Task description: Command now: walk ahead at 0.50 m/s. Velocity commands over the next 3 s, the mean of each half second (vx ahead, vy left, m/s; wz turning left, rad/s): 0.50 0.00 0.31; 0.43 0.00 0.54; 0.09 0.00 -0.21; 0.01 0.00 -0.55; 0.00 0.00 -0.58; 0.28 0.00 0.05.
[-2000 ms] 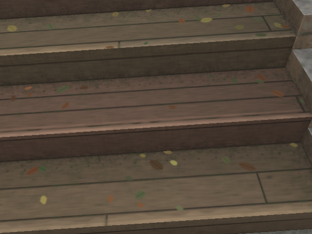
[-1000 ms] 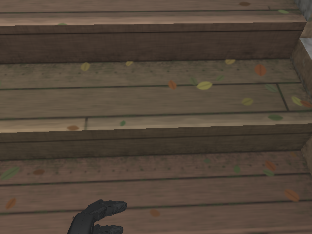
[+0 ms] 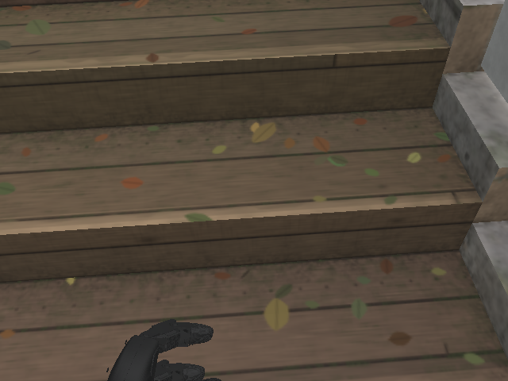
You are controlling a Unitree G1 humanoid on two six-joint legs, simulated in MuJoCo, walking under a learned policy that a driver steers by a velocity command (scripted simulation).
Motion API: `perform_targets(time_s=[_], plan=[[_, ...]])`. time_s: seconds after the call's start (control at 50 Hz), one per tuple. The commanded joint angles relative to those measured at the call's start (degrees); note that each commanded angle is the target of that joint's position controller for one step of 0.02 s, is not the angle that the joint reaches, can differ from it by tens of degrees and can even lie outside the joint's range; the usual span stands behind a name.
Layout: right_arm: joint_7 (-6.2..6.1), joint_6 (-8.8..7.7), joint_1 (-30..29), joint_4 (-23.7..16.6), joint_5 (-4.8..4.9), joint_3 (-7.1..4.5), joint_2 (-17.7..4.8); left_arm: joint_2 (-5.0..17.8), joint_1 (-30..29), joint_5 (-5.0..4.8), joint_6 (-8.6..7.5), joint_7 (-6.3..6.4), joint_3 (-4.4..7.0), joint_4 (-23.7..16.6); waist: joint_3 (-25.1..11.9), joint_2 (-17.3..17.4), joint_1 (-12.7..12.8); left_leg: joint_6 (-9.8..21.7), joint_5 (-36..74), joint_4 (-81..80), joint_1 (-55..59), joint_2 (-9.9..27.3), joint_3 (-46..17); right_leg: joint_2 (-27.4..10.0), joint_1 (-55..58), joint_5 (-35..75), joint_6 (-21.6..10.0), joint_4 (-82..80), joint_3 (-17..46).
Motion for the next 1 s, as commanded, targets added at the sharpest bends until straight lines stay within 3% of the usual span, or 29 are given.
perform_targets(time_s=[0.02, 0.04, 0.06, 0.08, 0.1, 0.14, 0.18, 0.24, 0.28, 0.32, 0.38, 0.42, 0.48, 0.52, 0.56, 0.58, 0.6, 0.62, 0.64, 0.66, 0.68, 0.72, 0.76, 0.78, 0.8, 0.84, 0.92, 0.96, 1.0], plan=[[1.64, -0.28, 9.0, -1.1, -1.75, -2.23, -7.2, 14.4, 30.9, 1.19, 0.16, 1.20, 4.91, 5.2, -19.3, -13.1, 12.5, 5.5, 32.2, 35.4, -33.7, -4.7, -7.2, -7.3, 62.4, 6.3, -13.8, -35.2, 38.2], [2.14, 1.14, 1.9, -1.1, -0.24, -3.24, -4.9, 18.1, 39.7, 2.88, -0.17, 2.23, 6.96, 9.8, -12.7, -17.6, 15.8, 4.2, 9.9, 63.0, -45.5, -10.2, -16.5, -14.1, 58.3, -14.1, -14.6, -50.8, 59.5], [0.67, 1.38, -1.2, -1.6, 1.80, -3.45, -4.4, 17.8, 38.2, 2.35, -2.54, 3.46, 6.99, 12.1, -4.7, -18.3, 13.8, 4.6, 13.4, 78.6, -52.6, -10.4, -21.9, -12.9, 50.9, -22.2, -9.8, -50.8, 56.7], [-1.03, 0.78, -3.0, -1.8, 1.69, -2.89, -3.0, 15.7, 30.2, 1.24, -4.22, 3.66, 7.23, 12.6, 0.4, -16.0, 9.7, 4.9, 14.8, 86.6, -55.9, -9.3, -20.2, -13.4, 43.1, -15.1, -9.8, -48.5, 47.9], [-2.49, 0.78, -5.1, -3.4, 1.86, -2.65, -3.4, 9.0, 23.5, 0.78, -4.40, 3.42, 5.92, 12.9, -1.8, -8.5, 7.2, 5.9, 14.7, 97.4, -57.1, -9.8, -21.6, -15.3, 40.6, -6.3, -10.0, -49.6, 47.1], [-4.06, 2.06, -9.9, -5.8, 2.74, -1.36, -0.6, -0.1, 16.9, 1.94, -4.14, 2.50, 3.45, 15.3, 1.6, -0.6, 0.9, 9.3, 18.1, 97.1, -61.7, -7.2, -21.3, -14.8, 34.5, 7.8, -3.8, -49.6, 33.3], [-3.42, 3.68, -9.8, -6.6, 3.44, -0.29, 0.5, -1.7, 19.9, 3.78, -3.84, 0.36, 2.97, 16.3, 2.1, -3.1, -2.1, 11.9, 17.5, 104.3, -69.3, -5.4, -17.8, -12.3, 36.2, 16.2, -3.1, -51.6, 21.2], [-2.64, 3.32, -11.5, -7.0, 3.85, -0.30, -0.7, -1.0, 16.3, 4.21, -6.05, 1.13, 3.22, 14.4, 4.9, -4.4, -4.1, 11.0, 13.7, 96.5, -66.1, -3.6, -11.3, -6.6, 30.1, 17.9, -2.3, -56.6, 4.2], [-1.71, 3.29, -14.7, -7.5, 3.64, -0.02, -1.9, -0.4, 24.8, 5.35, -5.75, 2.30, 2.69, 17.4, 4.3, -8.2, -0.7, 10.7, 8.9, 109.5, -74.6, -4.2, -10.1, -9.3, 37.6, 16.8, -4.8, -58.7, 5.8], [-3.14, 3.80, -21.2, -11.9, 3.35, 1.29, -0.7, 0.5, 33.1, 6.49, -5.52, 3.10, 2.48, 20.3, 5.2, -8.5, 1.6, 11.4, 5.8, 105.2, -84.4, -2.8, -11.0, -12.0, 47.8, 17.0, -3.9, -60.5, 5.9], [-4.07, 5.18, -33.7, -18.7, 3.12, 2.03, -2.3, 2.4, 41.2, 8.41, -5.47, 2.12, 2.62, 23.1, 6.6, -3.1, 5.4, 12.7, 7.2, 90.7, -92.0, 0.0, -5.8, -15.0, 59.9, 17.4, -4.8, -65.2, 5.2], [-3.81, 6.15, -37.4, -20.6, 3.78, 1.93, -1.9, 3.0, 48.9, 9.41, -4.76, 1.43, 2.29, 25.7, 8.8, -6.3, 7.5, 11.7, 15.0, 85.8, -93.4, -0.4, -4.4, -16.5, 62.3, 23.9, -4.6, -67.0, 4.8], [-2.08, 9.71, -44.4, -22.4, 1.53, 2.00, 0.8, 1.9, 42.1, 4.18, -5.30, -0.19, 1.47, 22.4, 9.4, -8.1, 5.3, 10.4, 2.2, 73.1, -71.6, 0.8, 7.4, -16.8, 50.7, 39.3, -4.8, -74.4, -3.7], [-0.95, 10.27, -42.1, -23.6, 2.68, 2.17, 2.2, 8.2, 41.5, 2.50, -7.05, -0.12, 2.43, 21.6, 4.9, -11.6, 0.6, 8.2, -2.0, 70.9, -54.0, -4.7, 9.6, -17.1, 49.9, 81.9, -4.7, -67.8, -8.0], [-0.37, 8.86, -36.7, -23.7, 2.86, 1.16, -0.9, 15.2, 41.1, 0.51, -8.39, 0.25, 4.77, 20.9, 4.3, -14.3, -2.1, 7.2, -9.9, 53.6, -48.8, -10.7, 12.4, -18.8, 62.6, 107.1, -4.4, -61.0, -7.0], [-1.07, 7.81, -32.3, -22.8, 3.48, 0.41, -2.5, 16.8, 41.3, 0.60, -8.49, -0.14, 5.29, 20.6, 2.7, -16.8, -2.8, 7.3, -10.5, 46.0, -41.5, -12.6, 12.3, -19.3, 65.7, 113.5, -4.3, -56.5, -7.2], [-2.67, 7.03, -23.6, -20.9, 4.13, -0.57, -5.3, 15.7, 41.4, 3.96, -8.77, -0.46, 5.50, 19.7, -5.9, -16.0, -3.7, 10.8, 3.6, 50.7, -21.2, -11.3, 4.1, -17.7, 54.2, 115.3, -1.7, -46.3, -5.9], [-3.61, 7.53, -11.4, -16.4, 4.58, -1.55, -7.8, 13.3, 41.5, 4.90, -9.02, -1.01, 5.25, 18.5, -13.3, -11.5, -7.0, 14.0, 3.2, 44.1, -1.7, -8.7, -10.4, -13.8, 38.5, 98.0, 0.5, -33.7, -1.6], [-4.39, 8.22, 2.0, -11.7, 1.16, -3.00, -11.5, 10.2, 39.0, 4.76, -7.95, -3.15, 4.97, 17.5, -14.0, -1.4, -11.7, 18.0, 1.9, 24.2, 12.2, -2.6, -31.0, -4.9, 20.9, 41.6, 1.1, -16.4, 2.6], [-4.25, 8.17, 8.3, -8.4, -0.19, -5.72, -18.2, 10.1, 33.7, 0.49, -6.58, -4.18, 6.31, 15.6, -9.8, 2.9, -11.7, 20.0, -3.5, 9.6, 4.7, 3.4, -48.4, 2.1, 14.6, 23.8, 2.1, 14.7, 13.2], [-5.37, 6.11, 6.0, -6.2, -0.43, -6.25, -17.2, 7.6, 32.3, 0.90, -6.08, -3.52, 6.35, 14.7, -4.1, -0.9, -8.3, 17.4, -9.9, 8.1, -3.3, 3.4, -47.0, 1.9, 8.5, 26.5, 1.4, 28.9, 21.6], [-4.86, 3.83, -3.5, -4.0, 0.88, -3.83, -6.7, 4.5, 24.9, 3.02, -6.40, -1.56, 4.95, 10.5, 1.0, -2.6, -2.1, 17.1, -8.4, 10.2, -11.3, 1.4, -39.3, 3.7, -2.9, 24.9, -3.1, 43.7, 21.7], [-3.33, 3.82, -10.4, -2.3, -0.78, -1.11, -0.3, 1.8, 22.4, 2.30, -4.93, -0.13, 3.40, 6.5, 1.9, -7.0, 5.3, 15.2, -1.0, 7.8, -18.5, 0.7, -31.6, 1.9, -8.6, 24.1, -6.8, 47.5, 20.2], [-2.83, 3.19, -12.8, -2.3, -0.93, -0.80, 0.2, 2.8, 23.4, 1.89, -4.10, 0.06, 3.44, 6.5, 3.6, -7.8, 7.3, 13.6, -0.8, 6.4, -22.4, 0.5, -27.6, 0.0, -10.2, 22.7, -6.9, 48.2, 18.0], [-2.70, 1.82, -16.7, -3.7, 0.47, -1.53, -1.9, 4.5, 23.5, 1.47, -3.54, 0.11, 3.72, 6.4, 5.8, -7.3, 9.0, 12.3, -0.2, 4.8, -28.8, -1.0, -21.0, -1.1, -7.6, 18.4, -5.6, 43.1, 14.9], [-3.90, 0.41, -12.4, -4.6, -1.43, -0.98, -3.0, 5.3, 16.8, -0.68, -4.15, 1.09, 3.44, 2.7, 5.1, 0.9, 6.7, 11.8, 6.9, 2.0, -31.9, -3.9, -15.6, 0.3, -7.7, 11.6, -3.8, 50.6, 10.6], [-4.29, -0.18, 2.5, -2.0, -3.51, -1.05, -6.7, 5.4, 4.5, -0.08, -4.73, 4.27, 2.55, -4.2, 2.6, -4.8, 2.7, 8.4, 13.8, 4.3, -19.7, -2.7, -17.9, -3.1, -15.0, 13.5, 0.8, 33.2, 8.9], [-3.44, -0.25, 1.7, -5.4, -0.09, -1.09, -8.4, 3.7, -6.0, 0.21, -2.13, 3.65, 1.28, -8.8, 5.1, -2.1, 1.3, 10.4, 18.9, -4.7, -24.8, 0.8, -19.5, -4.9, -3.8, 6.9, 3.5, 13.7, 2.9], [-3.00, -1.53, -3.3, -11.1, 3.34, -1.83, -12.7, 2.8, -3.7, -0.01, -0.96, 1.64, 1.55, -9.5, 4.5, 5.1, 4.8, 11.1, 43.3, -8.2, -33.1, 3.3, -16.6, -1.3, 19.2, 11.1, 5.0, 7.1, -2.9]])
